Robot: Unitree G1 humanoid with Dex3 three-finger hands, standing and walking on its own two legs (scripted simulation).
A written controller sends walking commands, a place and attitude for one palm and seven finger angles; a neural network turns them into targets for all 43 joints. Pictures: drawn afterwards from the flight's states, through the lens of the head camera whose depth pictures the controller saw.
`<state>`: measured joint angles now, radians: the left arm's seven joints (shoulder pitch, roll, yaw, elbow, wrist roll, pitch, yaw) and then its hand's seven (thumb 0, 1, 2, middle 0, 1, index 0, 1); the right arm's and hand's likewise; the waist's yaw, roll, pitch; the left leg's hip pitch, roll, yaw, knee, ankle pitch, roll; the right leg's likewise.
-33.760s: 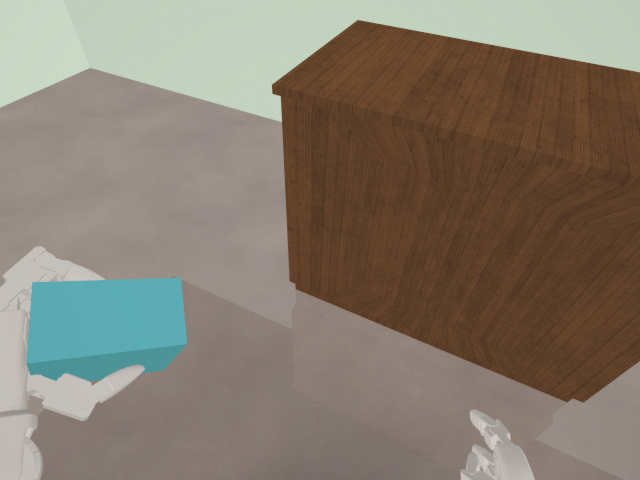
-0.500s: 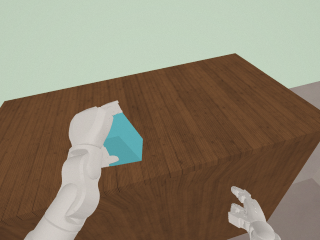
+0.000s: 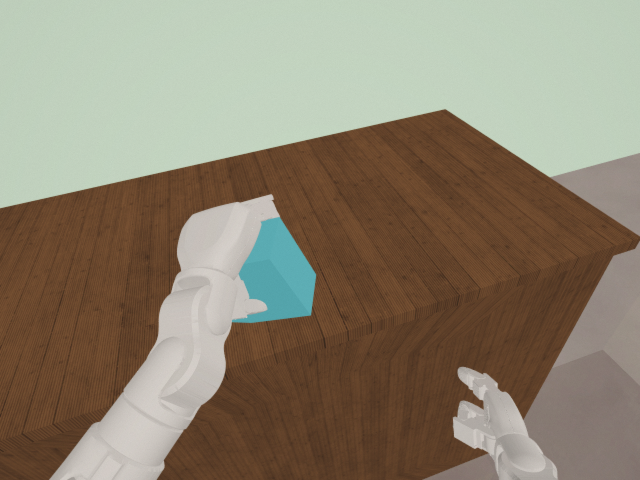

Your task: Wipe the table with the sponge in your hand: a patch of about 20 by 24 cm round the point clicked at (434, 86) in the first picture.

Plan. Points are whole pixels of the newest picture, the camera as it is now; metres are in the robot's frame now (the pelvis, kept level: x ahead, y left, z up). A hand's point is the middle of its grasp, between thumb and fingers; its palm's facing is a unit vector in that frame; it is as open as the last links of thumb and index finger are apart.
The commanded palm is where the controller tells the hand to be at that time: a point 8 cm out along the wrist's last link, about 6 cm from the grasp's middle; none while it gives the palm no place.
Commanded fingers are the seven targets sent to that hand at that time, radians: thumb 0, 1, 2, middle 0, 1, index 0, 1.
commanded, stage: wipe forward along the third lane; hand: left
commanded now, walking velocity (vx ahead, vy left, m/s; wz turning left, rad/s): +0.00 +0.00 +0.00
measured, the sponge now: (261, 283) +0.32 +0.12 +0.13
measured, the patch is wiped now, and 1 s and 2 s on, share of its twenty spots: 0.90 0.95 0.95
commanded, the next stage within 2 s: wipe back along the third lane in 1.48 s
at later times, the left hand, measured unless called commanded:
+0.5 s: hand (240, 228) +0.38 +0.16 +0.16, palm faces +0.14 -0.14 -0.98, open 10.6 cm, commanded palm +0.34 +0.18 +0.20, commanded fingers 0.00 0.10 1.30 -1.20 -1.60 -1.20 -1.60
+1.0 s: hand (232, 212) +0.42 +0.19 +0.16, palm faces +0.03 -0.04 -1.00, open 10.6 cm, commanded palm +0.39 +0.21 +0.19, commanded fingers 0.00 0.10 1.30 -1.20 -1.60 -1.20 -1.60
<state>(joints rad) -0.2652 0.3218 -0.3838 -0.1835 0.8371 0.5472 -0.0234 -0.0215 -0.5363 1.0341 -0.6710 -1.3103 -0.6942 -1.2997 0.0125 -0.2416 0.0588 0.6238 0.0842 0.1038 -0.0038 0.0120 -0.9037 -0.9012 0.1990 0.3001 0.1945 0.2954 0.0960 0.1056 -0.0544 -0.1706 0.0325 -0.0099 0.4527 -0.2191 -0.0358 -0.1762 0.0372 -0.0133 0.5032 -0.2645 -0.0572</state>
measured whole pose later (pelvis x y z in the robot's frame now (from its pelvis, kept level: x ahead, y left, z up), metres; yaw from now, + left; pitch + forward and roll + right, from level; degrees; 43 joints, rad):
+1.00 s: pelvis +0.02 +0.01 +0.00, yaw +0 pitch +2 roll +1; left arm -0.74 0.28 -0.33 0.58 0.98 0.65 -0.07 -0.01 -0.55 1.04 -0.68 -1.30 -0.71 -1.29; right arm 0.05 -0.26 0.07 0.71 0.09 0.12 -0.06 0.01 -0.90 -0.90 0.20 0.30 0.20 0.30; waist 0.03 0.08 -0.11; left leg -0.26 0.02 -0.01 0.45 -0.23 -0.03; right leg -0.26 0.03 -0.01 0.50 -0.27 -0.05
